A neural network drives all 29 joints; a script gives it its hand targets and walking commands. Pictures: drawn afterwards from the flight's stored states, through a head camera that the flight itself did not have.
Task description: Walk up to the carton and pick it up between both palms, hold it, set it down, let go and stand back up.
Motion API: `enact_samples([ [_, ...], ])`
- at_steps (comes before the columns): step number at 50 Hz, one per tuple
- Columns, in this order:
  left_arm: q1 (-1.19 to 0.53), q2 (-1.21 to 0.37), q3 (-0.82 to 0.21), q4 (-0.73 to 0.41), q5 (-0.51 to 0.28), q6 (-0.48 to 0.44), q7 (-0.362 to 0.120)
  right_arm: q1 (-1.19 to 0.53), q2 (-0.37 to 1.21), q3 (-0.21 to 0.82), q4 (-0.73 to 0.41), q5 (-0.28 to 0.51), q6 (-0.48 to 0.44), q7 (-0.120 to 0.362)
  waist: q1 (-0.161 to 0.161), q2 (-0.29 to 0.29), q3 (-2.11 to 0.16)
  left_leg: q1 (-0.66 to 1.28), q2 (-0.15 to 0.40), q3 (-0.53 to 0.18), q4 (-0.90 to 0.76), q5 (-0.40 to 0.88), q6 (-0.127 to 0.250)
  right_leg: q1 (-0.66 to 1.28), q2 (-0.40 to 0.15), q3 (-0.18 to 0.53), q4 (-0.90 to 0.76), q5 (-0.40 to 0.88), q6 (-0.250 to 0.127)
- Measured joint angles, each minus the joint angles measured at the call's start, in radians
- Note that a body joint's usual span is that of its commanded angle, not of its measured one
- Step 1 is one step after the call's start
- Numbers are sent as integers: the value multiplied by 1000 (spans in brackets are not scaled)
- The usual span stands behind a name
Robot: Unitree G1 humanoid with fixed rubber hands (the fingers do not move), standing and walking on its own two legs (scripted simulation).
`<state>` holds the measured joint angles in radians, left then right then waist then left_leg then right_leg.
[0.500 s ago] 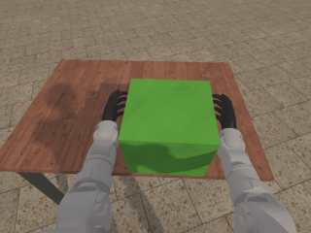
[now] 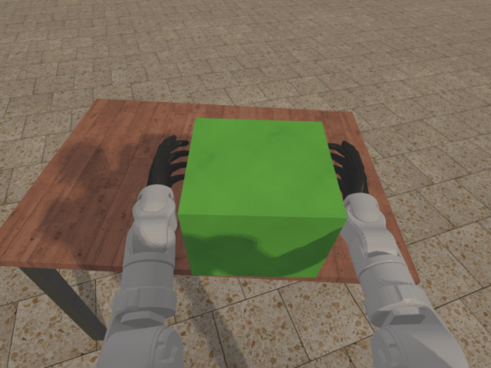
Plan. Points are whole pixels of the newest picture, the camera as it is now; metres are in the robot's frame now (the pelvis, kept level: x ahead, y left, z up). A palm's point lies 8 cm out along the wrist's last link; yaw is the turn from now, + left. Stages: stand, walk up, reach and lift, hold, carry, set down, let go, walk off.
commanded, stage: reach and lift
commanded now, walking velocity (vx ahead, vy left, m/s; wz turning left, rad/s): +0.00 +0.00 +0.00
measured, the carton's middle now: (256, 199) +0.38 -0.02 +0.07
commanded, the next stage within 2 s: hold in 1.20 s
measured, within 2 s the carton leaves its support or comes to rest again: neither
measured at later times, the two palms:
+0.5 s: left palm (158, 180) +0.36 +0.14 +0.14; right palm (356, 181) +0.35 -0.18 +0.14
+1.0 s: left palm (157, 175) +0.36 +0.14 +0.16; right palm (358, 179) +0.35 -0.18 +0.15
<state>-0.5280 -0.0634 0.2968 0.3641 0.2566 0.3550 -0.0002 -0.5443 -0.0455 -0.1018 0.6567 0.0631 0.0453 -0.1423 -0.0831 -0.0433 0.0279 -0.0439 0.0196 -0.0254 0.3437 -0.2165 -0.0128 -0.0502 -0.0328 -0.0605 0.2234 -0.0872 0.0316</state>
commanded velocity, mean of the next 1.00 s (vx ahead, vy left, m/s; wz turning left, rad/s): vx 0.00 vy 0.00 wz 0.00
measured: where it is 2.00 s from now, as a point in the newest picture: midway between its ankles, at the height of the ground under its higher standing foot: outside the picture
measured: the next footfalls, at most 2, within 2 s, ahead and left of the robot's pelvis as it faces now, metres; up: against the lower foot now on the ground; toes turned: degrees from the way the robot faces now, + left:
none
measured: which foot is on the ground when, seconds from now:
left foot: down 0.00-1.00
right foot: down 0.00-1.00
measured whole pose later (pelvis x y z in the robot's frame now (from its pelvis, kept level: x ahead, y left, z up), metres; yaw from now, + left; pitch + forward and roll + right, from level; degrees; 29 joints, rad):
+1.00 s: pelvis +0.00 -0.01 +0.00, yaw +0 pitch -8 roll -1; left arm -0.50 -0.08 0.30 0.12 0.30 0.58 -0.03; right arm -0.55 -0.07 -0.03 0.52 0.14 0.19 -0.16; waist -0.10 -0.04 0.07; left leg 0.03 0.03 -0.03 0.34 -0.23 -0.02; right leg 0.02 -0.02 -0.06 0.23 -0.10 0.02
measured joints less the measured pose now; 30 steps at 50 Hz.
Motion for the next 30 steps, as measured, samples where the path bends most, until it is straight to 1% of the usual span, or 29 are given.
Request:
enact_samples([
  [4, -18, -4, 2, -18, 12, 32, 1, -14, 0, -13, 6, -8, 6, 9, 6, 4, 11, -2, 1, 0, 1, 5, -2, -6, 1, 1, 10, 0, -4],
  [9, -25, -8, 5, -37, 12, 55, -1, -16, -3, -12, -14, -9, 24, 11, 6, 8, 15, -5, 6, -2, -7, 13, -6, -14, 5, -1, 12, 2, -8],
  [15, -6, -7, 6, -88, 11, 76, -5, -19, -13, 24, -49, 14, 50, -1, -4, 9, 23, 11, 15, -7, -9, 10, -11, 3, 14, -7, 11, -2, -13],
  [23, 20, -1, 12, -155, 12, 120, -24, -10, -9, 57, -94, 35, 85, -20, -9, -1, 28, 36, 16, -15, -14, 8, -13, 29, 15, -15, 11, -11, -14],
  [27, 24, 5, 12, -177, 13, 135, -31, -11, -1, 56, -110, 39, 96, -24, -9, -5, 30, 40, 13, -18, -9, 5, -12, 37, 12, -18, 12, -12, -12],
  [30, 9, 9, 13, -169, 21, 150, -35, -19, 9, 37, -97, 27, 103, -18, -8, -8, 29, 42, 7, -17, -11, 6, -9, 35, 6, -17, 16, -14, -10],
])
